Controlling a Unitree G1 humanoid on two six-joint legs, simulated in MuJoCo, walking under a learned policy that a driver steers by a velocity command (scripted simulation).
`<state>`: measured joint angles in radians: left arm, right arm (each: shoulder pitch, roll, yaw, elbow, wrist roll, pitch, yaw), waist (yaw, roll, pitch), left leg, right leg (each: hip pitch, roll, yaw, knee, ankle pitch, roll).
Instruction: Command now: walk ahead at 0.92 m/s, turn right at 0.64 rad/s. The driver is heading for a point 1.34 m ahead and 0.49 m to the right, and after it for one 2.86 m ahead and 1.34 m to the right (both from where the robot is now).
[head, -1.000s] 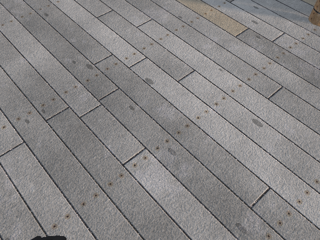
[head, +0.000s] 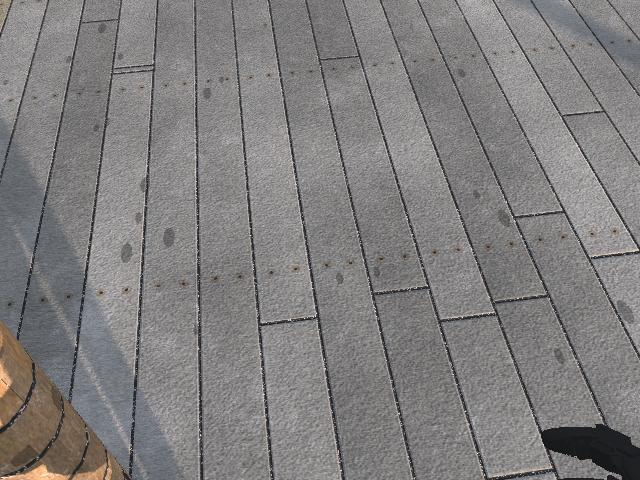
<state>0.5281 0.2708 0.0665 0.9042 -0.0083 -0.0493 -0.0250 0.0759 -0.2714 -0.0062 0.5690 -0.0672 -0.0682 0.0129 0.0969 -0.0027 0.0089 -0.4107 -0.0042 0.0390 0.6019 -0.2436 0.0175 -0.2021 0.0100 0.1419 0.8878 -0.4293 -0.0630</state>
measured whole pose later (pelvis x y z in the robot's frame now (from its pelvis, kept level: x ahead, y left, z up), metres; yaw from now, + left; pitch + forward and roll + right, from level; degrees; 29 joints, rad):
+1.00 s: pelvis +0.80 -0.25 +0.01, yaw -49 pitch +1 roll +1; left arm 0.12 0.37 0.05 0.72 -0.01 -0.05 -0.02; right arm 0.35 -0.31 -0.04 0.79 0.00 -0.11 0.00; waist -0.06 -0.04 0.07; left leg -0.22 0.01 0.04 0.44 -0.22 -0.01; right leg -0.53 0.04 0.05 1.11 -0.39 -0.04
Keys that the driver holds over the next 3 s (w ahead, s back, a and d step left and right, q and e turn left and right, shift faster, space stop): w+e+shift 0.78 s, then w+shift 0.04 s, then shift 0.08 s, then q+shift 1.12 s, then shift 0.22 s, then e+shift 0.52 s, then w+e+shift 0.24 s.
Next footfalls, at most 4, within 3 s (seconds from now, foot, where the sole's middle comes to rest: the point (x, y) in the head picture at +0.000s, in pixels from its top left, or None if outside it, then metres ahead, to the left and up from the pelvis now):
0.38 right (432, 478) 0.48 -0.13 -0.76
0.80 left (452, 291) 0.92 -0.19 -0.76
1.16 right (599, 300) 0.93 -0.54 -0.76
1.56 left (498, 246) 1.07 -0.31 -0.76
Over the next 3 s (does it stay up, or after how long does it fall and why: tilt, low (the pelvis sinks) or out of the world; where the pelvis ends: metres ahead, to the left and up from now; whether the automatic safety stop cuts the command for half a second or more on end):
stays up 1.03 -0.43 0.03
